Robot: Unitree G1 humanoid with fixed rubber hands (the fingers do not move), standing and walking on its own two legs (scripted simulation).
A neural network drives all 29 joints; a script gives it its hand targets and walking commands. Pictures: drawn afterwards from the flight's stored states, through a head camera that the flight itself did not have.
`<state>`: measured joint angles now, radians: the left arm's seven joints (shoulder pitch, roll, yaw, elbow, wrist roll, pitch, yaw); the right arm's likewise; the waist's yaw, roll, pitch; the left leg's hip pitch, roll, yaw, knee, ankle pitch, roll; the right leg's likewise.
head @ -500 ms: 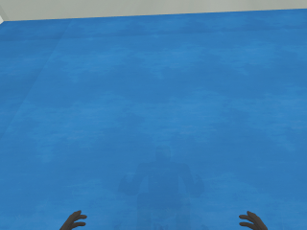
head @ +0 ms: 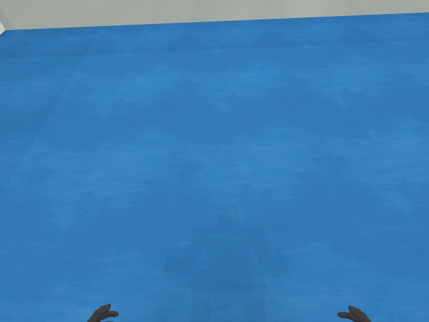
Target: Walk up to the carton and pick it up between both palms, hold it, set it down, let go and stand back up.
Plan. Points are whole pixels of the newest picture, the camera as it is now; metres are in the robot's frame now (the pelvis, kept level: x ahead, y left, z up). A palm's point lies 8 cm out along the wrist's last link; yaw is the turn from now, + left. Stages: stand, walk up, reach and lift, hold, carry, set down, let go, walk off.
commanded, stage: stand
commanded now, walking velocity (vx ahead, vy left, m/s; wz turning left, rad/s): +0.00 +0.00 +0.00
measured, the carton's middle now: out of the picture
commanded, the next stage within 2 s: walk up in 0.68 s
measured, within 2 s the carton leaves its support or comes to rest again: neither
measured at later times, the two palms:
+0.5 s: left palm out of the picture +0.08 +0.28 -0.11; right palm out of the picture +0.10 -0.26 -0.10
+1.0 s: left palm out of the picture +0.07 +0.28 -0.11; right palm out of the picture +0.06 -0.28 -0.11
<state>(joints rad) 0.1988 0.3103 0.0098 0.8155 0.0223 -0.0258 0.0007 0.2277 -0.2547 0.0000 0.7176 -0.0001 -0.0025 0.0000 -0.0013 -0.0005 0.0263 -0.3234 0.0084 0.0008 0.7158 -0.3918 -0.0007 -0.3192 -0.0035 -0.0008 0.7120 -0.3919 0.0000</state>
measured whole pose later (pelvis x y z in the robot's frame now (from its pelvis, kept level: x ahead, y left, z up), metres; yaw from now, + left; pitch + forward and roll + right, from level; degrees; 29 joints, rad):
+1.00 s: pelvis -0.03 +0.00 +0.00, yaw -6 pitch -2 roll +1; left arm 0.20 0.33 0.04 0.88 0.03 0.07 -0.07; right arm 0.18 -0.30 0.00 0.84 0.00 -0.02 -0.01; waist 0.04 0.00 0.04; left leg -0.32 0.05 0.08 0.72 -0.36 0.00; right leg -0.43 0.00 0.01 0.88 -0.41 0.00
